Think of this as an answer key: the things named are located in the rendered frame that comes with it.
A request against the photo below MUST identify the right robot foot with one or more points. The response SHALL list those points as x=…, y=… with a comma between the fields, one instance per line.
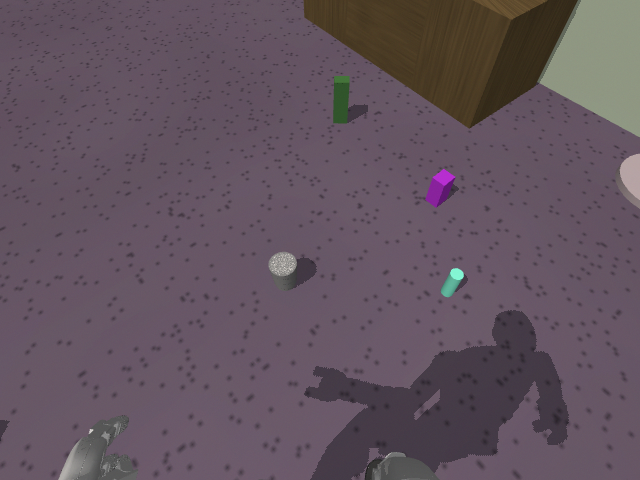
x=371, y=465

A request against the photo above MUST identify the left robot hand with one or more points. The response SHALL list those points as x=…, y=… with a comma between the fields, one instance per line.
x=87, y=460

